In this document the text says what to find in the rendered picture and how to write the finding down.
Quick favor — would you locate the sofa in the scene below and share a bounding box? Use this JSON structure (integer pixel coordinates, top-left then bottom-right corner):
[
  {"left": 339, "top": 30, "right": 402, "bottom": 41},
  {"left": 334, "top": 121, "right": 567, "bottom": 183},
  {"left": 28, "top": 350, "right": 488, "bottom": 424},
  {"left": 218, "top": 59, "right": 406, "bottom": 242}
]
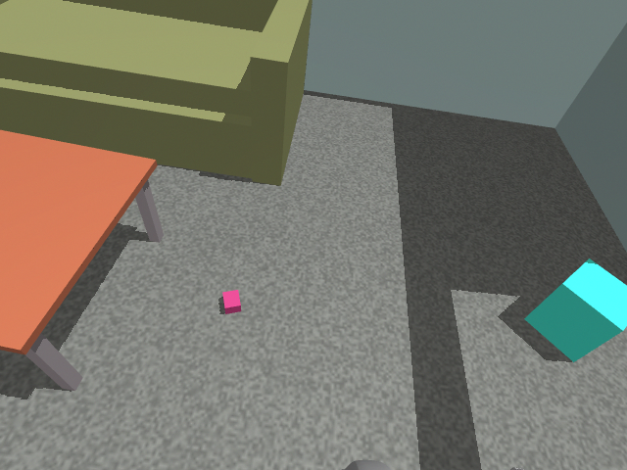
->
[{"left": 0, "top": 0, "right": 313, "bottom": 186}]

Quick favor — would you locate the coffee table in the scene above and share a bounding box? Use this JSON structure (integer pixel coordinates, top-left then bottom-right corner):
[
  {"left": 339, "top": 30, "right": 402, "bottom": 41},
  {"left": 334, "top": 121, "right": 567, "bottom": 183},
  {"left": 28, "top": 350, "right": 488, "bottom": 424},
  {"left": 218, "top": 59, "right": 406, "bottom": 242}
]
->
[{"left": 0, "top": 130, "right": 164, "bottom": 391}]

